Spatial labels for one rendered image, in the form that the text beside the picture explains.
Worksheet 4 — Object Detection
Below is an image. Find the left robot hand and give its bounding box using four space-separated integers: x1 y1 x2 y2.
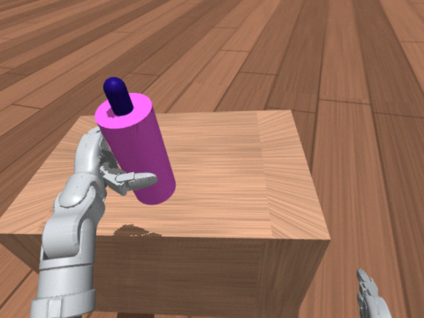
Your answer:
74 126 158 196

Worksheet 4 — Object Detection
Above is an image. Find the bottle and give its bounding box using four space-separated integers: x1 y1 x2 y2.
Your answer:
95 77 176 205

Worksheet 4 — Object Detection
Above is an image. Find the left robot arm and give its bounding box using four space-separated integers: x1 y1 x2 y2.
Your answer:
29 173 107 318

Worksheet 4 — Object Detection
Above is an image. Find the right robot hand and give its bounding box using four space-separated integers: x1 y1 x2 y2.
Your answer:
357 268 392 318

